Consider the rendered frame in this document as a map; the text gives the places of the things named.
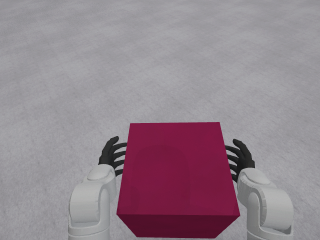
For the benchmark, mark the robot left hand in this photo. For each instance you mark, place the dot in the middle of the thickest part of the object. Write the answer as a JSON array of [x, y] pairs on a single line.
[[108, 156]]

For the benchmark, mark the left robot forearm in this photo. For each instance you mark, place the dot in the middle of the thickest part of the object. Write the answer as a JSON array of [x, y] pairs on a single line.
[[89, 205]]

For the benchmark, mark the right robot forearm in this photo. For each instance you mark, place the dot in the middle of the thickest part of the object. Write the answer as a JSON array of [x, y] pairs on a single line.
[[270, 211]]

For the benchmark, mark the carton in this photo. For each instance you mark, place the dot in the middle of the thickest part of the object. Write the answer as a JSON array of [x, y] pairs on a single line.
[[176, 181]]

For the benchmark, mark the robot right hand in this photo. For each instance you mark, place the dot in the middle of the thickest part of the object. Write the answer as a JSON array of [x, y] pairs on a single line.
[[244, 159]]

